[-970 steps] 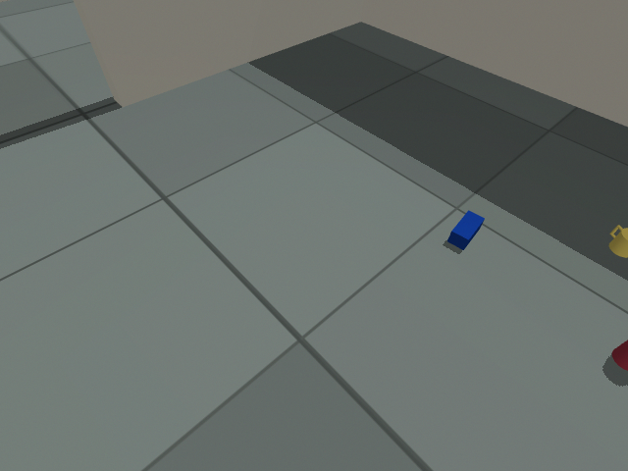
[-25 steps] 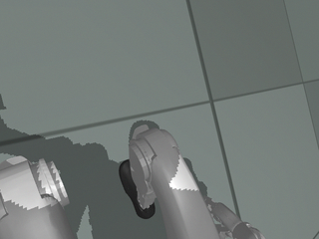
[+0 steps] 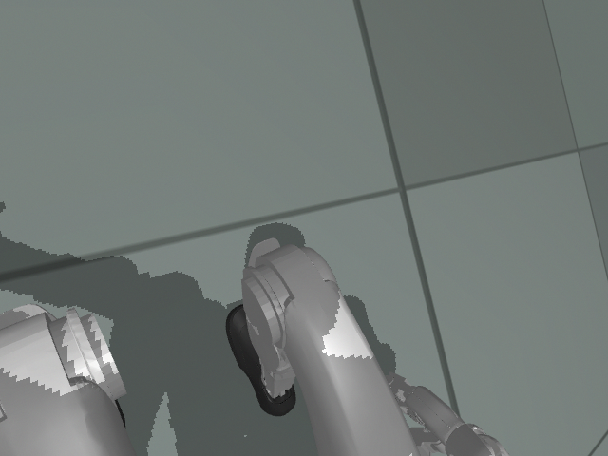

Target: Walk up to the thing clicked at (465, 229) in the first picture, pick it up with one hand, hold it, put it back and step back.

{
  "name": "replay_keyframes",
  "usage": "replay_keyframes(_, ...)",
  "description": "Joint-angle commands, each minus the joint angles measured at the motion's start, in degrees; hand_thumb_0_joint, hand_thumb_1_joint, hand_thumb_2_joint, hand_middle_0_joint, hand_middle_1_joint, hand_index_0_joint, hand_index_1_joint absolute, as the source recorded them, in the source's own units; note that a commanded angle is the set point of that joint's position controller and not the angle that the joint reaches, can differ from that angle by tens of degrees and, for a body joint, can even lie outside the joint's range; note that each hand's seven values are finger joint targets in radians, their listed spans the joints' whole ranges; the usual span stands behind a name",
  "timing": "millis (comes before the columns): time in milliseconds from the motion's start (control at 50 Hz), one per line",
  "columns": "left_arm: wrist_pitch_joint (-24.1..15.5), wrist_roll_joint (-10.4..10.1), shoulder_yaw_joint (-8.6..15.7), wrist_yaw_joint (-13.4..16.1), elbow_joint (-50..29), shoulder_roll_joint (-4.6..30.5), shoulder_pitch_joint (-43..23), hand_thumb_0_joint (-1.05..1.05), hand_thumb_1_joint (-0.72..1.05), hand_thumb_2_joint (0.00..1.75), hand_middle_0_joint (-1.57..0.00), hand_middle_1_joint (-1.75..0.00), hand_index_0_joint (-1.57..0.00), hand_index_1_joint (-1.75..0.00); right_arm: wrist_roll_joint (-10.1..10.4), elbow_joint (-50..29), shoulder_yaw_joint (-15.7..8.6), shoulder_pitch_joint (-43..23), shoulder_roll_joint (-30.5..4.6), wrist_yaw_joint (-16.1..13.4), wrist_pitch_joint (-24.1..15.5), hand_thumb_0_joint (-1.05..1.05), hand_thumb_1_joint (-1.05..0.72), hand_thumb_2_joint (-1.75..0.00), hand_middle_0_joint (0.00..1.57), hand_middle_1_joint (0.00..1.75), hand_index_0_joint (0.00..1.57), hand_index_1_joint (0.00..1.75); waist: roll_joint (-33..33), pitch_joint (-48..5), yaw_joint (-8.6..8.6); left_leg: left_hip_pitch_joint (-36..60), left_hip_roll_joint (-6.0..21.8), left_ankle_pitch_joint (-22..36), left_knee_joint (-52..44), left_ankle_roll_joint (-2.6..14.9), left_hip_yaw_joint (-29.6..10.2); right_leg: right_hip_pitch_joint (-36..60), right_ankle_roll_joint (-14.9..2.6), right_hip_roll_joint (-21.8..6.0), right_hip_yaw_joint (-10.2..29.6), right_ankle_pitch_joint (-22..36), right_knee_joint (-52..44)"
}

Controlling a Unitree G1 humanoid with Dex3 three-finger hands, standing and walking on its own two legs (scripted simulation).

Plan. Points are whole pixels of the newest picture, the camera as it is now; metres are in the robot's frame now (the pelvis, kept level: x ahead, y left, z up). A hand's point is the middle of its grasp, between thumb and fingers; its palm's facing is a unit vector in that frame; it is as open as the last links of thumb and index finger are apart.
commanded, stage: close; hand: left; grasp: from above
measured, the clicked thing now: out of the picture +0.44 +0.35 -0.28
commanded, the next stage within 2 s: settle in 0.70 s
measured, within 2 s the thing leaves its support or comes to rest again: leaves its support in 1.20 s
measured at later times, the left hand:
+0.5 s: hand out of the picture +0.43 +0.35 -0.25, palm faces -0.43 -0.13 -0.89, open 11.0 cm
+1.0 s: hand out of the picture +0.43 +0.35 -0.25, palm faces -0.44 -0.13 -0.89, open 10.8 cm
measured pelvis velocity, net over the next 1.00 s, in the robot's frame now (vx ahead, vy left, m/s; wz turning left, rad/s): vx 0.00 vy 0.00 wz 0.00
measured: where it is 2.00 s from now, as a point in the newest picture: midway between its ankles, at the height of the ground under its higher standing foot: (196, 415)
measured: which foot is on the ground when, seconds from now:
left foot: down 0.00-1.00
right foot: down 0.00-1.00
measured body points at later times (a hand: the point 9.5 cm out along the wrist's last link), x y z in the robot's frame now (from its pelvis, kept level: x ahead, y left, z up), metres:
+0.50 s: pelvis +0.00 +0.00 +0.00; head +0.26 +0.15 +0.33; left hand +0.45 +0.36 -0.20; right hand +0.07 -0.24 -0.06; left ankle +0.06 +0.13 -0.28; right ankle +0.11 -0.12 -0.28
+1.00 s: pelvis +0.00 +0.00 +0.00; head +0.26 +0.15 +0.33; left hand +0.45 +0.36 -0.19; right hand +0.08 -0.25 -0.06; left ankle +0.06 +0.13 -0.28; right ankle +0.11 -0.12 -0.28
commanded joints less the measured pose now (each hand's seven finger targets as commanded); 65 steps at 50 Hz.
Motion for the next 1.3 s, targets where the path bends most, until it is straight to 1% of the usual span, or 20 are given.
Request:
replay_keyframes(0, -1.58, -0.79, 0.11, 0.07, -4.33, 11.27, -9.88, 0.00, -0.05, 0.67, -0.39, -0.81, -0.42, -0.78, 0.23, 0.17, -5.04, 10.46, -18.20, -1.16, 0.95, 0.00, -0.89, -0.90, 0.20, 0.30, 0.20, 0.30, 28.84, -35.35, -1.67, 27.55, 2.28, 12.87, -14.37, 1.71, 6.53, 20.56, -5.07, 0.81, -6.61, 16.33, -11.98)
replay_keyframes(160, -4.14, 0.58, -0.31, 0.80, -6.34, 12.17, -12.66, 0.00, 0.11, 0.65, -0.50, -0.79, -0.53, -0.75, -0.04, 0.13, -4.75, 9.85, -19.06, -1.67, 1.93, 0.00, -0.89, -0.90, 0.20, 0.30, 0.20, 0.30, 29.59, -33.94, -1.79, 27.99, 2.15, 12.60, -14.14, 1.36, 6.16, 18.09, -5.32, 0.61, -7.05, 15.51, -11.11)
replay_keyframes(200, -4.03, 1.33, -1.33, 1.23, -2.45, 11.08, -10.13, 0.00, 0.13, 0.69, -0.52, -0.80, -0.55, -0.77, -0.33, 0.09, -3.70, 9.20, -17.88, -1.85, 2.18, 0.00, -0.89, -0.90, 0.20, 0.30, 0.20, 0.30, 29.27, -33.73, -2.24, 27.74, 2.33, 11.98, -14.08, 1.72, 6.53, 19.30, -4.92, 0.96, -6.68, 15.84, -11.57)
replay_keyframes(220, -4.34, 1.71, -1.27, 1.59, -5.24, 11.45, -12.61, 0.00, 0.15, 0.67, -0.53, -0.80, -0.56, -0.77, -0.63, 0.38, -3.86, 10.32, -18.41, -1.77, 2.17, 0.00, -0.89, -0.90, 0.20, 0.30, 0.20, 0.30, 29.53, -33.69, -2.73, 27.83, 2.20, 12.26, -14.19, 1.68, 6.36, 19.05, -4.86, 0.80, -6.96, 16.01, -11.53)
replay_keyframes(240, -4.51, 1.74, -0.66, 2.03, -6.58, 12.50, -13.94, 0.00, 0.17, 0.67, -0.53, -0.81, -0.57, -0.77, -0.49, 0.56, -4.42, 10.15, -18.77, -1.97, 2.23, 0.00, -0.89, -0.90, 0.20, 0.30, 0.20, 0.30, 30.08, -34.48, -1.95, 28.13, 2.27, 11.82, -14.70, 1.43, 6.14, 18.89, -5.16, 0.79, -7.08, 15.46, -11.33)
replay_keyframes(280, -3.77, 2.24, -1.39, 2.10, -1.51, 11.08, -10.48, 0.00, 0.18, 0.68, -0.55, -0.80, -0.58, -0.76, -0.49, 0.34, -3.62, 9.29, -17.69, -1.90, 2.00, 0.00, -0.89, -0.90, 0.20, 0.30, 0.20, 0.30, 28.66, -32.13, -2.15, 26.83, 2.25, 10.19, -14.77, 1.49, 6.12, 17.15, -5.23, 0.86, -7.11, 13.77, -11.06)
replay_keyframes(360, -3.56, 2.88, -1.73, 2.97, -5.06, 12.32, -14.67, 0.00, 0.23, 0.68, -0.60, -0.78, -0.63, -0.75, -0.80, 0.32, -4.25, 10.01, -18.68, -2.20, 1.77, 0.00, -0.90, -0.90, 0.20, 0.30, 0.20, 0.30, 30.93, -33.93, -2.65, 28.28, 2.25, 10.52, -14.67, 1.48, 6.37, 18.01, -5.19, 0.80, -6.78, 14.70, -11.27)
replay_keyframes(400, -2.71, 2.71, -1.93, 3.03, -1.47, 11.17, -11.86, 0.00, 0.27, 0.71, -0.64, -0.79, -0.66, -0.76, -0.56, 0.34, -3.50, 9.57, -17.77, -2.06, 1.47, 0.00, -0.90, -0.90, 0.20, 0.30, 0.20, 0.30, 28.55, -32.02, -2.67, 26.78, 2.26, 10.05, -14.54, 1.60, 6.16, 16.85, -5.02, 0.77, -6.96, 14.17, -11.35)
replay_keyframes(600, -1.95, 1.83, -1.24, 3.21, -3.36, 12.70, -13.42, 0.00, 0.42, 0.74, -0.75, -0.78, -0.77, -0.76, -0.61, -0.13, -3.86, 9.80, -18.40, -2.37, 1.20, 0.00, -0.90, -0.90, 0.20, 0.30, 0.20, 0.30, 28.66, -33.09, -2.43, 26.47, 2.37, 8.34, -15.25, 1.64, 6.07, 17.41, -5.03, 0.72, -6.75, 12.89, -12.00)
replay_keyframes(680, -1.47, 2.08, -0.93, 2.99, -6.06, 13.29, -14.78, 0.00, 0.40, 0.71, -0.73, -0.77, -0.76, -0.74, -0.33, -0.11, -4.54, 10.55, -18.73, -2.29, 1.04, 0.00, -0.90, -0.90, 0.20, 0.30, 0.20, 0.30, 31.47, -35.62, -1.83, 28.62, 2.27, 11.86, -15.10, 1.32, 6.15, 18.10, -5.28, 0.61, -6.56, 15.61, -10.89)
replay_keyframes(800, -1.29, 1.67, -1.04, 2.37, -2.65, 11.60, -12.85, 0.00, 0.37, 0.76, -0.76, -0.83, -0.79, -0.80, 0.17, -0.17, -4.43, 10.44, -18.38, -2.07, 0.95, 0.00, -0.92, -0.90, 0.20, 0.30, 0.20, 0.30, 28.92, -32.50, -2.44, 26.92, 2.20, 11.00, -14.75, 1.39, 6.03, 16.24, -5.27, 0.37, -6.67, 14.67, -11.03)
replay_keyframes(880, -0.55, 1.44, -0.06, 1.68, -4.38, 12.92, -13.30, 0.00, 0.40, 0.80, -0.80, -0.81, -0.82, -0.79, 0.29, -0.29, -5.20, 10.78, -18.79, -1.88, 0.75, 0.00, -0.92, -0.90, 0.20, 0.30, 0.20, 0.30, 30.90, -34.79, -1.34, 28.72, 2.19, 12.39, -14.76, 1.32, 6.51, 17.23, -5.41, 0.33, -6.22, 15.50, -11.14)
replay_keyframes(920, -0.48, 1.12, 0.03, 1.33, -6.29, 13.22, -14.44, 0.00, 0.42, 0.79, -0.81, -0.80, -0.84, -0.78, 0.22, -0.54, -5.67, 11.30, -19.22, -1.93, 0.87, 0.00, -0.92, -0.90, 0.20, 0.30, 0.20, 0.30, 30.95, -35.32, -1.94, 28.00, 1.99, 11.82, -14.80, 1.58, 6.89, 17.88, -5.35, 0.33, -6.01, 15.23, -11.78)
replay_keyframes(960, -0.26, 0.53, -0.53, 0.66, -8.83, 12.49, -15.03, 0.00, 0.43, 0.80, -0.83, -0.79, -0.85, -0.78, 0.46, -0.86, -6.04, 10.95, -18.85, -2.08, 0.78, 0.00, -0.92, -0.91, 0.20, 0.30, 0.20, 0.30, 30.78, -36.12, -1.36, 28.14, 2.03, 11.04, -14.90, 1.70, 7.39, 18.55, -5.28, 0.47, -5.60, 14.78, -12.46)
replay_keyframes(1000, -0.28, 0.53, 1.11, 0.60, -11.76, 14.52, -16.23, 0.00, 0.45, 0.80, -0.85, -0.78, -0.87, -0.77, 0.78, -0.79, -6.39, 11.09, -19.36, -2.23, 0.76, 0.00, -0.92, -0.91, 0.20, 0.30, 0.20, 0.30, 32.82, -38.23, -0.47, 29.47, 1.90, 12.11, -14.81, 1.28, 7.26, 18.33, -5.76, 0.01, -5.76, 15.12, -12.06)
replay_keyframes(1060, -0.23, 0.23, 1.34, 0.04, -15.33, 13.59, -14.58, 0.00, 0.48, 0.78, -0.88, -0.75, -0.90, -0.74, 1.14, -0.95, -6.87, 10.34, -18.57, -2.15, 1.12, 0.00, -0.92, -0.91, 0.20, 0.30, 0.20, 0.30, 34.73, -41.65, 1.30, 31.45, 1.83, 14.43, -14.91, 1.02, 7.84, 19.34, -6.01, 0.13, -5.46, 16.95, -11.59)
replay_keyframes(1140, -0.03, -0.03, 4.24, -1.24, -22.83, 13.83, -12.45, 0.00, 0.54, 0.76, -0.91, -0.74, -0.93, -0.72, 1.58, -0.86, -8.79, 10.49, -18.57, -1.81, 1.89, 0.00, -0.91, -0.90, 0.20, 0.30, 0.20, 0.30, 39.89, -47.71, 3.48, 35.77, 1.40, 19.10, -15.67, 0.33, 8.00, 18.87, -6.55, -0.43, -5.75, 19.45, -10.43)
replay_keyframes(1220, 1.05, 0.31, 3.69, -2.76, -28.23, 10.83, -13.83, 0.00, 0.60, 0.72, -0.95, -0.69, -0.97, -0.68, 2.80, -0.10, -11.01, 11.53, -17.61, -1.18, 2.56, 0.00, -0.91, -0.90, 0.20, 0.30, 0.20, 0.30, 41.65, -48.06, 3.54, 36.70, 1.19, 19.85, -15.98, 0.22, 8.78, 16.37, -6.92, -0.71, -4.97, 19.77, -10.65)
replay_keyframes(1260, 1.69, -0.07, 3.58, -3.57, -30.44, 9.88, -12.95, 0.00, 0.63, 0.75, -0.98, -0.70, -1.00, -0.69, 3.57, -0.40, -11.84, 11.27, -16.91, -0.93, 3.01, 0.00, -0.91, -0.90, 0.20, 0.30, 0.20, 0.30, 41.92, -50.02, 5.02, 36.81, 1.11, 19.12, -16.50, 0.58, 9.51, 16.36, -6.94, -0.72, -4.20, 19.23, -11.19)
replay_keyframes(1280, 2.06, -0.32, 3.18, -4.03, -30.18, 8.32, -12.97, 0.00, 0.67, 0.73, -0.99, -0.70, -1.02, -0.68, 3.70, -0.36, -12.40, 11.64, -16.81, -0.89, 3.27, 0.00, -0.91, -0.90, 0.20, 0.30, 0.20, 0.30, 40.26, -48.77, 4.50, 35.39, 0.93, 18.36, -16.67, 0.71, 9.58, 15.68, -6.89, -0.88, -4.18, 18.84, -11.52)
